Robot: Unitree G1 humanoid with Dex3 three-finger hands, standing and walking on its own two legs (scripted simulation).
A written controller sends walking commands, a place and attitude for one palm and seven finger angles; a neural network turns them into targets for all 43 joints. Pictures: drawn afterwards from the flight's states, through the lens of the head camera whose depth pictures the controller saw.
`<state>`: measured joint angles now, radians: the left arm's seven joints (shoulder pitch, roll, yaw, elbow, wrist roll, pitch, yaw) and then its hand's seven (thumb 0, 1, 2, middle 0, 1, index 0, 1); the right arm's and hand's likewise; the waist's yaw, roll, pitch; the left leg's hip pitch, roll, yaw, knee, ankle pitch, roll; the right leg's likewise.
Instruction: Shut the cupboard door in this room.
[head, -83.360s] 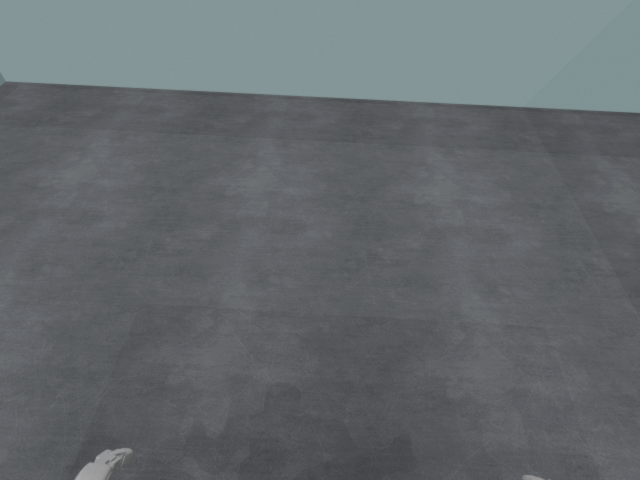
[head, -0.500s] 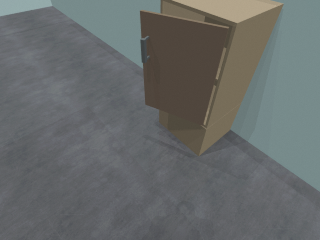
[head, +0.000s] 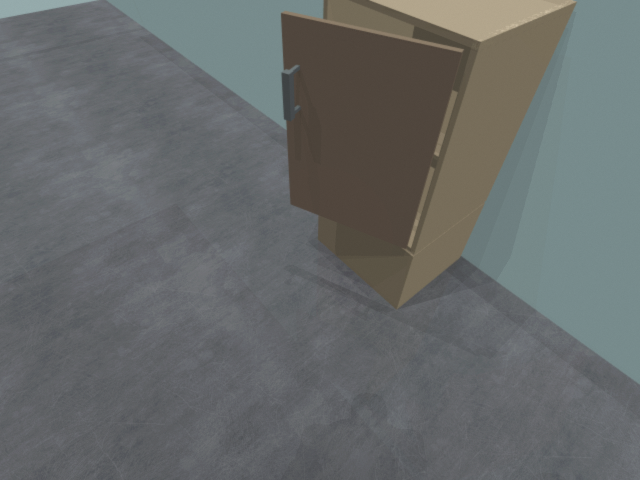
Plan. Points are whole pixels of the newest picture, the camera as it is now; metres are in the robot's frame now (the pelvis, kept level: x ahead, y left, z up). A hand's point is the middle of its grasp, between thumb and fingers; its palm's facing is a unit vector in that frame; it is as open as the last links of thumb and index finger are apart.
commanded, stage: look to check the result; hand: left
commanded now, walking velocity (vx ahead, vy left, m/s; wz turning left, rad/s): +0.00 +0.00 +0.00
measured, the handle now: (292, 92) +0.98 +0.12 +0.00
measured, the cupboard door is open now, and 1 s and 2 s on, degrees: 22 22 22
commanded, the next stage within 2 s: walk to a spot facing it in 0.26 s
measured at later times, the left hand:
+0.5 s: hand out of the picture +0.01 +0.18 -0.18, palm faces +0.05 -0.98 -0.20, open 7.4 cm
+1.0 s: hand out of the picture +0.04 +0.23 -0.16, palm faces +0.32 -0.92 -0.24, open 7.4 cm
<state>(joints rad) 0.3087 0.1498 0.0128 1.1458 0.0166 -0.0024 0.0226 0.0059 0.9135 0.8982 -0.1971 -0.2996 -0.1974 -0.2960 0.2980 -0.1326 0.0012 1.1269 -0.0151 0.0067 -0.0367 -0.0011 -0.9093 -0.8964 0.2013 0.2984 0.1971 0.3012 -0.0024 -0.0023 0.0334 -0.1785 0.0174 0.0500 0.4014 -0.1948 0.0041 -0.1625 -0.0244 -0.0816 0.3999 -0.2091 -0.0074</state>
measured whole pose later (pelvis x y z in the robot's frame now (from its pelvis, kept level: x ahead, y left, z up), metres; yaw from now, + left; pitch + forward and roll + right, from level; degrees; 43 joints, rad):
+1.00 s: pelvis -0.01 +0.00 +0.00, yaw +20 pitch +3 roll -2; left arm 0.10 0.24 0.08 0.89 0.03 0.05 0.01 0.01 0.91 0.90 -0.20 -0.30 -0.20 -0.30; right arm 0.26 -0.20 -0.05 0.96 -0.04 0.03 -0.03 0.00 -0.91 -0.90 0.20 0.30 0.20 0.30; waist -0.05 0.00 0.07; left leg -0.35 -0.06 -0.12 0.44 -0.14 0.04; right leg -0.46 -0.03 0.03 0.98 -0.39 0.07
